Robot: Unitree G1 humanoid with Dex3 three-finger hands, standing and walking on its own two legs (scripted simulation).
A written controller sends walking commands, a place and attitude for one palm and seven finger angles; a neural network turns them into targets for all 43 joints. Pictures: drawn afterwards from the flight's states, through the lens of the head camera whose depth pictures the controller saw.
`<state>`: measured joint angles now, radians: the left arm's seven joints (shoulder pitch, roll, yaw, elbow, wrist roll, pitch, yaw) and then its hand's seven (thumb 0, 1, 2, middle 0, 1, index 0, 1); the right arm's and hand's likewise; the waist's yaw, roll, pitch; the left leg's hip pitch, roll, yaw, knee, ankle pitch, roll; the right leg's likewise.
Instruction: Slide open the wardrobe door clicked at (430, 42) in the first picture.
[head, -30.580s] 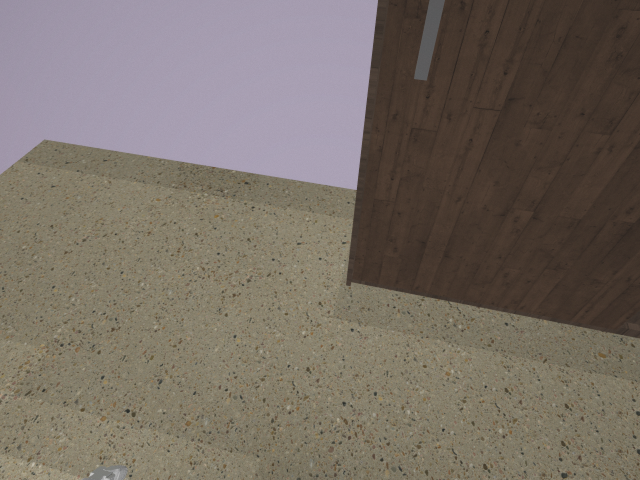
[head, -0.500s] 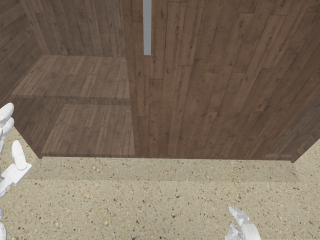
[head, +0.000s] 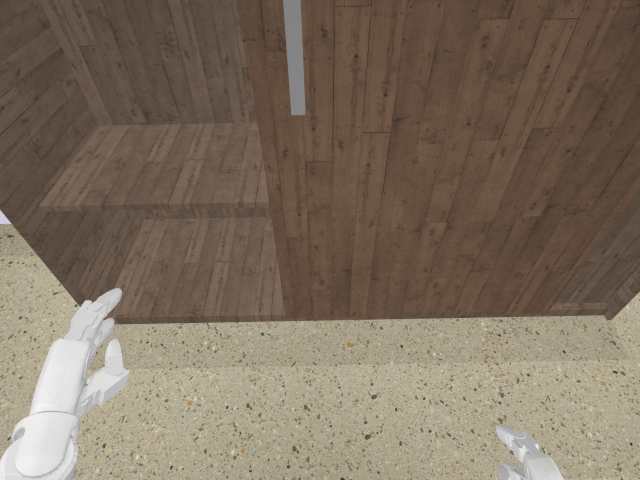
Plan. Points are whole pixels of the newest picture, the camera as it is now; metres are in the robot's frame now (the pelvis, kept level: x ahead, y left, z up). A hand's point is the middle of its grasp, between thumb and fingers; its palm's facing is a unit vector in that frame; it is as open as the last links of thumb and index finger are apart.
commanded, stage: let the arm hang, fingers relaxed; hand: left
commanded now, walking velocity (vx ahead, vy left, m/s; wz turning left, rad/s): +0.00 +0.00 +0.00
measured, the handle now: (294, 25) +0.76 +0.10 +0.25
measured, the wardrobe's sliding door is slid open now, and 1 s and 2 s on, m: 0.67 0.67 0.67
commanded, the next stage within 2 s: look to check the result in 1.00 s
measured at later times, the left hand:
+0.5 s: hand out of the picture -0.07 +0.18 -0.17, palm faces -0.01 -0.98 -0.20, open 7.2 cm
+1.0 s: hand out of the picture -0.01 +0.18 -0.17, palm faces -0.02 -0.98 -0.17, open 7.3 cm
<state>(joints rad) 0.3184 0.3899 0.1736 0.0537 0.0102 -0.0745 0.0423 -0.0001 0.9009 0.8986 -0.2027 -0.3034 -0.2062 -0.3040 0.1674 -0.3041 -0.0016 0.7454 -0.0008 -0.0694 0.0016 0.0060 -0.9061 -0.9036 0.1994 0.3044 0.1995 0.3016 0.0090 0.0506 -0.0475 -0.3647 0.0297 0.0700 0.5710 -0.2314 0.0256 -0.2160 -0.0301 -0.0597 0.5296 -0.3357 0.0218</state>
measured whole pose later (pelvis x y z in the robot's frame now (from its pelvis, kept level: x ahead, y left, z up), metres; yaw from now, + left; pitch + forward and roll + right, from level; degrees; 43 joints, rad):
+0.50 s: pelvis -0.01 +0.00 +0.01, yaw +0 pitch -1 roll -1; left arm 0.35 0.19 -0.01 1.15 0.01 0.02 0.02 0.00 0.93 0.90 -0.20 -0.30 -0.20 -0.30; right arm 0.30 -0.16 0.00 1.12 -0.02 0.04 -0.02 0.00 -0.91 -0.90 0.20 0.30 0.20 0.30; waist -0.01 0.01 0.07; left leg -0.28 0.03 0.07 0.46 -0.16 0.02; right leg -0.14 -0.02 -0.06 0.42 -0.26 0.01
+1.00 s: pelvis -0.01 +0.01 +0.01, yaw -1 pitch -1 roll +0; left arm 0.27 0.16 0.00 1.13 0.02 0.00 0.03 0.00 0.92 0.90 -0.20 -0.30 -0.20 -0.30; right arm 0.26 -0.15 -0.01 1.12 -0.02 0.02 -0.03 0.00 -0.92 -0.90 0.20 0.30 0.20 0.30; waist -0.02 -0.01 0.04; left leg -0.26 0.00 0.10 0.42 -0.15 0.04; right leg -0.13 -0.05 -0.04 0.41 -0.26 0.04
